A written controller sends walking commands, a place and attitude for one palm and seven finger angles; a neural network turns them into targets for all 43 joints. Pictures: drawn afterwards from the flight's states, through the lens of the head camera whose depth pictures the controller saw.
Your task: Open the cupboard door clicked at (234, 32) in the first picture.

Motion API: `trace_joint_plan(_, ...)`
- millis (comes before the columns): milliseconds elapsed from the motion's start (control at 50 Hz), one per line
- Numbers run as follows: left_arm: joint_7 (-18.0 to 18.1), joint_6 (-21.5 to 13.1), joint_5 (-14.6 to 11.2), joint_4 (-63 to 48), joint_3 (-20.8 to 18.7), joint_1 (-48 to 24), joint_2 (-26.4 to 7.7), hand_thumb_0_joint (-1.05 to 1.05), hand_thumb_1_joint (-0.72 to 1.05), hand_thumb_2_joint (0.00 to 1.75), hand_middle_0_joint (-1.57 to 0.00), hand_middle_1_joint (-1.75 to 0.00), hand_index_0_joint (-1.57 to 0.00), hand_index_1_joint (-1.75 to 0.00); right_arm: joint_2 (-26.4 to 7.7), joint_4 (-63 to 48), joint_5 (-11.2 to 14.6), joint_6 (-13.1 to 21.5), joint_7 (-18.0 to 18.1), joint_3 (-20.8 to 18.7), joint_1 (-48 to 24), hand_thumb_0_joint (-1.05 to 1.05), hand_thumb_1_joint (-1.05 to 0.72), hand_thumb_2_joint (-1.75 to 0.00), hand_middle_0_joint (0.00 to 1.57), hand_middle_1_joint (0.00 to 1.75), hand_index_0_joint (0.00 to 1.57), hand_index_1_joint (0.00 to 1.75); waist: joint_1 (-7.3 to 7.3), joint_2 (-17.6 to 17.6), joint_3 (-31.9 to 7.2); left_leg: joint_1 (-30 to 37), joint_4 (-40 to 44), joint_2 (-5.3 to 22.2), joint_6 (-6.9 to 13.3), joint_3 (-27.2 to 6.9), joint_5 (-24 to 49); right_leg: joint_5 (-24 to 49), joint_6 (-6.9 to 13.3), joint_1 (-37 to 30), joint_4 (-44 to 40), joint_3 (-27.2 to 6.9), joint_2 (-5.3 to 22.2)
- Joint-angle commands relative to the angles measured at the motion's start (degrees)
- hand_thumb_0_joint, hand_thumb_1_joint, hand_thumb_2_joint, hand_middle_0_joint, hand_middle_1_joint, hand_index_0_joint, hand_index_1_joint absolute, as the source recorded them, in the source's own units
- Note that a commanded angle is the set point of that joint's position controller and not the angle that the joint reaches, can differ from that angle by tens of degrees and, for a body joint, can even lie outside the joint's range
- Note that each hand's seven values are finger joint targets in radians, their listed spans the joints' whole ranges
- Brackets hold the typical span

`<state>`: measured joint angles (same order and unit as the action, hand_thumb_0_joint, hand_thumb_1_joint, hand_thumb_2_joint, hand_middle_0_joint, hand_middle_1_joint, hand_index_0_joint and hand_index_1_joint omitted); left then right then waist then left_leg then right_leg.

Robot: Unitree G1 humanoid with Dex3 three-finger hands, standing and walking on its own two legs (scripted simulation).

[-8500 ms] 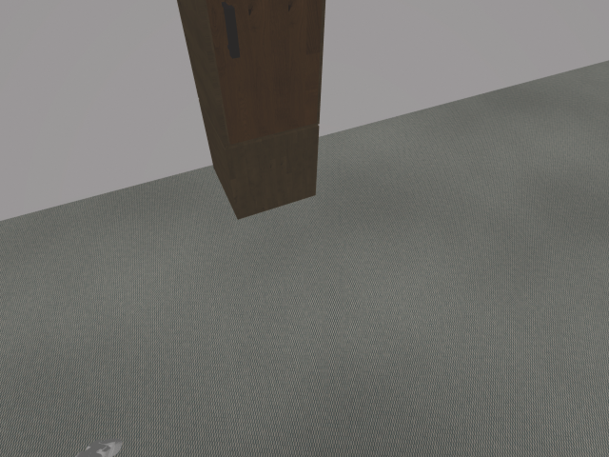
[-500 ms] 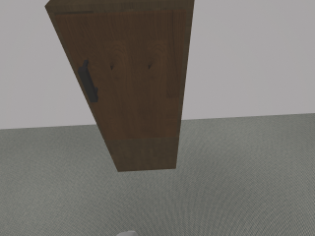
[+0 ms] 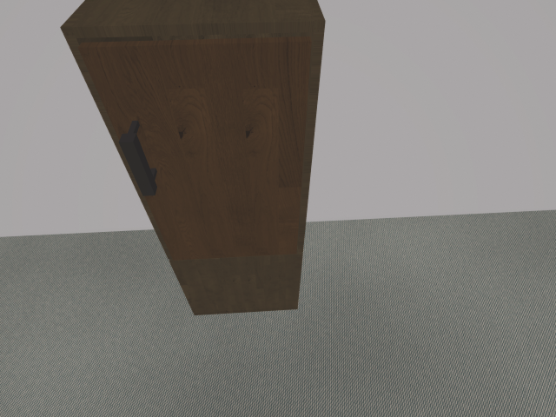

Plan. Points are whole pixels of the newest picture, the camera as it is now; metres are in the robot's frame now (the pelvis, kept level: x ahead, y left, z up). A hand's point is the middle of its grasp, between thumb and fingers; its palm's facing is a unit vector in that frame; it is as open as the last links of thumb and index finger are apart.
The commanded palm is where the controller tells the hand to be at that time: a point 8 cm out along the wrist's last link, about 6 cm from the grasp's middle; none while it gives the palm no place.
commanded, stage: come to a stop and stand still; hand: left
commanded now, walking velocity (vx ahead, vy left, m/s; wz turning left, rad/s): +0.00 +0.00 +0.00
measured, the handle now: (142, 158) +0.54 +0.28 +0.06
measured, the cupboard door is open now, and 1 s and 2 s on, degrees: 0 0 0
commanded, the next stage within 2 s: look again from close up in 0.54 s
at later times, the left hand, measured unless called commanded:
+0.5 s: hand out of the picture +0.04 +0.18 -0.17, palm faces +0.02 -0.98 -0.22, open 7.3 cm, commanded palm none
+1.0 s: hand out of the picture +0.05 +0.18 -0.17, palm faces +0.03 -0.98 -0.21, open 7.3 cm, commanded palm none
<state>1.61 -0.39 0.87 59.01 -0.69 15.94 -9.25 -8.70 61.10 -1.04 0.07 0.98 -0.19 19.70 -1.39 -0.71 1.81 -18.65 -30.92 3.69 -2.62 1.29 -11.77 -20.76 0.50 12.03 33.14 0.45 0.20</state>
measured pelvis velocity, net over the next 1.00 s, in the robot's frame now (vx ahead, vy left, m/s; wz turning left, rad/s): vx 0.05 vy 0.00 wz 0.00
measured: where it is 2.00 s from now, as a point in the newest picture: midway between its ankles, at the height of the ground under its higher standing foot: outside the picture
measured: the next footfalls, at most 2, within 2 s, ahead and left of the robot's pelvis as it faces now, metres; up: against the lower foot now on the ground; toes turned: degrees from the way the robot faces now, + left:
none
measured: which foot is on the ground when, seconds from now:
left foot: down 0.00-1.00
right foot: down 0.00-1.00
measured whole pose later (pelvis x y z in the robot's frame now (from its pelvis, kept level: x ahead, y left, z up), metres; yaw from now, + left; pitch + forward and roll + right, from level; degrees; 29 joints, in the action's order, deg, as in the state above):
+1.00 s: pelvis +0.05 +0.00 +0.01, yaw +0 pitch +0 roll +1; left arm 1.9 -0.9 1.0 62.9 -0.5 15.7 -9.5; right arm -9.3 65.0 -0.7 0.5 1.7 -0.2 13.2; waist 0.0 0.7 1.6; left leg -12.9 -26.7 3.0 -2.8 1.7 -13.6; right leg -21.5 0.3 5.3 26.9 0.5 0.9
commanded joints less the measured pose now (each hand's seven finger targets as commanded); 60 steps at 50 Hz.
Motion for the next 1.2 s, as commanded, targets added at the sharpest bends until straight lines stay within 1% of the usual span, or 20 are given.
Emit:
trace_joint_plan(0, 0.31, -0.93, -0.01, -0.90, -1.25, 3.67, -6.75, 0.00, 0.90, 0.90, -0.20, -0.30, -0.20, -0.30, -6.08, -1.99, 0.15, 1.52, 0.31, -1.11, 0.20, 0.00, -0.90, -0.90, 0.20, 0.30, 0.20, 0.30, 1.37, 0.89, 0.13, 4.73, 4.08, 2.08, 3.71, -2.18, 6.53, 8.95, 1.76, 3.54, -8.20, -4.00, 4.30)
trace_joint_plan(100, 0.30, -0.95, 0.16, 0.18, -1.16, 3.69, -6.66, 0.00, 0.90, 0.90, -0.20, -0.30, -0.20, -0.30, -6.37, -1.37, 0.20, 1.41, 0.37, -1.21, -1.29, 0.00, -0.90, -0.90, 0.20, 0.30, 0.20, 0.30, 1.12, 0.96, 0.66, 6.02, 4.50, 2.22, 3.67, -1.87, 6.62, 9.67, 1.57, 3.84, -8.68, -4.08, 4.34)
trace_joint_plan(160, 0.31, -1.15, 0.19, 0.87, -1.15, 4.33, -6.80, 0.00, 0.90, 0.90, -0.20, -0.30, -0.20, -0.30, -6.67, -1.12, 0.22, 1.57, 0.47, -1.26, -2.64, 0.00, -0.90, -0.90, 0.20, 0.30, 0.20, 0.30, 1.35, 1.12, -0.37, 7.69, 4.13, 2.31, 3.75, -1.64, 9.38, 13.51, 1.41, 2.96, -8.61, -4.19, 4.74)
trace_joint_plan(180, 0.35, -1.21, 0.29, 1.02, -1.08, 4.46, -6.87, 0.00, 0.90, 0.90, -0.20, -0.30, -0.20, -0.30, -6.59, -1.01, 0.31, 1.57, 0.49, -1.30, -2.97, 0.00, -0.90, -0.90, 0.20, 0.30, 0.20, 0.30, 1.30, 2.25, -0.18, 8.06, 4.07, 2.44, 3.77, -1.57, 9.97, 14.72, 1.34, 2.87, -8.70, -4.19, 4.66)
trace_joint_plan(240, 0.35, -1.30, 0.23, 1.44, -1.15, 4.47, -7.19, 0.00, 0.90, 0.90, -0.20, -0.30, -0.20, -0.30, -7.29, -0.90, 0.30, 1.63, 0.56, -1.33, -3.89, 0.00, -0.90, -0.90, 0.20, 0.30, 0.20, 0.30, 1.33, 1.53, -1.40, 9.10, 3.72, 2.51, 3.70, -1.21, 12.17, 17.62, 1.23, 1.76, -8.40, -3.97, 5.03)
trace_joint_plan(280, 0.35, -1.27, 0.34, 1.69, -1.18, 4.74, -7.22, 0.00, 0.90, 0.90, -0.20, -0.30, -0.20, -0.30, -7.31, -0.80, 0.35, 1.61, 0.62, -1.31, -4.64, 0.00, -0.90, -0.90, 0.20, 0.30, 0.20, 0.30, 1.43, 1.18, -0.90, 9.51, 3.67, 2.54, 3.72, -1.13, 12.63, 18.44, 1.16, 1.71, -8.49, -4.04, 4.87)
trace_joint_plan(320, 0.34, -1.26, 0.28, 1.79, -1.14, 4.73, -7.45, 0.00, 0.90, 0.90, -0.20, -0.30, -0.20, -0.30, -7.53, -0.81, 0.32, 1.57, 0.62, -1.28, -5.09, 0.00, -0.90, -0.90, 0.20, 0.30, 0.20, 0.30, 1.50, 0.63, -1.01, 9.53, 3.79, 2.52, 3.67, -1.04, 12.85, 18.85, 1.12, 1.46, -8.62, -3.97, 5.12)
trace_joint_plan(380, 0.30, -1.23, 0.35, 1.98, -1.07, 4.52, -7.63, 0.00, 0.90, 0.90, -0.20, -0.30, -0.20, -0.30, -7.44, -0.70, 0.36, 1.45, 0.62, -1.25, -5.67, 0.00, -0.90, -0.90, 0.20, 0.30, 0.20, 0.30, 1.53, 1.81, 0.10, 9.12, 4.41, 2.40, 3.61, -1.22, 11.67, 18.29, 1.02, 1.41, -9.31, -3.72, 5.09)
trace_joint_plan(420, 0.33, -1.26, 0.25, 2.00, -1.08, 4.62, -7.76, 0.00, 0.90, 0.90, -0.20, -0.30, -0.20, -0.30, -7.80, -0.62, 0.31, 1.49, 0.63, -1.26, -6.02, 0.00, -0.90, -0.90, 0.20, 0.30, 0.20, 0.30, 1.62, 0.92, -0.64, 9.88, 4.26, 2.47, 3.60, -1.07, 12.94, 19.49, 0.98, 1.10, -9.25, -3.81, 5.31)
trace_joint_plan(540, 0.33, -1.23, 0.18, 2.21, -1.11, 4.16, -7.92, 0.00, 0.90, 0.90, -0.20, -0.30, -0.20, -0.30, -7.87, -0.10, 0.31, 1.48, 0.70, -1.15, -6.50, 0.00, -0.90, -0.90, 0.20, 0.30, 0.20, 0.30, 1.80, 1.59, -0.75, 9.91, 4.60, 2.39, 3.58, -1.33, 13.83, 20.61, 0.92, 0.02, -9.50, -3.38, 5.42)
trace_joint_plan(660, 0.37, -1.14, 0.14, 2.18, -1.17, 3.82, -7.94, 0.00, 0.90, 0.90, -0.20, -0.30, -0.20, -0.30, -7.71, 0.57, 0.29, 1.45, 0.73, -1.11, -6.02, 0.00, -0.90, -0.90, 0.20, 0.30, 0.20, 0.30, 1.88, 1.48, -0.92, 10.00, 5.28, 2.38, 3.57, -1.51, 13.92, 19.48, 0.86, -0.67, -9.84, -2.81, 5.51)
trace_joint_plan(680, 0.40, -1.10, 0.21, 2.08, -1.16, 3.70, -7.90, 0.00, 0.90, 0.90, -0.20, -0.30, -0.20, -0.30, -7.43, 0.76, 0.31, 1.46, 0.74, -1.11, -5.70, 0.00, -0.90, -0.90, 0.20, 0.30, 0.20, 0.30, 1.81, 2.26, -0.64, 9.95, 5.42, 2.38, 3.64, -1.65, 14.16, 19.52, 0.86, -0.83, -9.77, -2.64, 5.27)
trace_joint_plan(700, 0.41, -1.05, 0.14, 2.20, -1.10, 3.59, -7.72, 0.00, 0.90, 0.90, -0.20, -0.30, -0.20, -0.30, -7.74, 0.92, 0.27, 1.49, 0.75, -1.04, -5.74, 0.00, -0.90, -0.90, 0.20, 0.30, 0.20, 0.30, 1.90, 1.36, -0.46, 9.92, 5.62, 2.39, 3.63, -1.66, 14.20, 18.95, 0.82, -0.58, -9.82, -2.56, 5.40)
trace_joint_plan(760, 0.42, -1.20, 0.06, 2.35, -1.23, 3.99, -7.98, 0.00, 0.90, 0.90, -0.20, -0.30, -0.20, -0.30, -7.46, 1.05, 0.30, 1.52, 0.78, -1.03, -5.58, 0.00, -0.90, -0.90, 0.20, 0.30, 0.20, 0.30, 1.98, 1.98, -1.56, 10.27, 5.03, 2.31, 3.55, -1.43, 15.39, 21.58, 0.86, -1.83, -9.87, -2.39, 5.75)
trace_joint_plan(840, 0.50, -1.13, 0.02, 2.47, -1.11, 4.17, -7.63, 0.00, 0.90, 0.90, -0.20, -0.30, -0.20, -0.30, -7.19, 1.56, 0.31, 1.42, 0.83, -0.94, -5.42, 0.00, -0.90, -0.90, 0.20, 0.30, 0.20, 0.30, 2.01, 1.72, -0.80, 10.22, 5.29, 2.17, 3.37, -1.27, 14.75, 21.95, 0.86, -1.66, -10.22, -2.29, 5.80)
trace_joint_plan(880, 0.51, -1.05, 0.08, 2.49, -1.03, 4.03, -7.39, 0.00, 0.90, 0.90, -0.20, -0.30, -0.20, -0.30, -6.83, 1.81, 0.34, 1.32, 0.87, -0.97, -5.10, 0.00, -0.90, -0.90, 0.20, 0.30, 0.20, 0.30, 1.94, 1.77, 0.22, 9.98, 5.65, 2.18, 3.41, -1.48, 13.88, 20.51, 0.86, -1.20, -10.63, -2.31, 5.51)
trace_joint_plan(940, 0.49, -1.01, -0.01, 2.71, -0.96, 4.16, -7.15, 0.00, 0.90, 0.90, -0.20, -0.30, -0.20, -0.30, -6.80, 1.97, 0.31, 1.35, 0.86, -0.91, -4.98, 0.00, -0.90, -0.90, 0.20, 0.30, 0.20, 0.30, 1.95, 0.91, 0.15, 10.34, 6.09, 2.26, 3.41, -1.60, 13.46, 18.64, 0.84, -0.86, -11.07, -2.42, 5.59)
trace_joint_plan(980, 0.48, -1.01, 0.06, 2.67, -1.01, 4.13, -7.08, 0.00, 0.90, 0.90, -0.20, -0.30, -0.20, -0.30, -6.50, 2.22, 0.33, 1.36, 0.91, -0.96, -4.64, 0.00, -0.90, -0.90, 0.20, 0.30, 0.20, 0.30, 1.80, 1.65, 0.24, 10.29, 6.08, 2.31, 3.40, -1.59, 13.55, 18.89, 0.82, -1.14, -11.11, -2.31, 5.30)
trace_joint_plan(1060, 0.52, -1.12, -0.04, 2.99, -0.99, 4.55, -6.84, 0.00, 0.90, 0.90, -0.20, -0.30, -0.20, -0.30, -6.53, 2.18, 0.33, 1.43, 0.96, -0.96, -4.57, 0.00, -0.90, -0.90, 0.20, 0.30, 0.20, 0.30, 1.88, 1.12, -0.70, 10.79, 6.08, 2.29, 3.34, -1.49, 14.37, 20.25, 0.86, -1.51, -11.08, -2.43, 5.61)
trace_joint_plan(1180, 0.55, -1.12, 0.00, 3.16, -0.86, 5.28, -6.55, 0.00, 0.90, 0.90, -0.20, -0.30, -0.20, -0.30, -6.26, 2.50, 0.42, 1.40, 1.03, -0.93, -4.67, 0.00, -0.90, -0.90, 0.20, 0.30, 0.20, 0.30, 1.98, 1.94, 0.12, 10.60, 6.01, 2.23, 3.23, -1.29, 14.23, 21.36, 0.73, -1.59, -11.48, -2.22, 5.57)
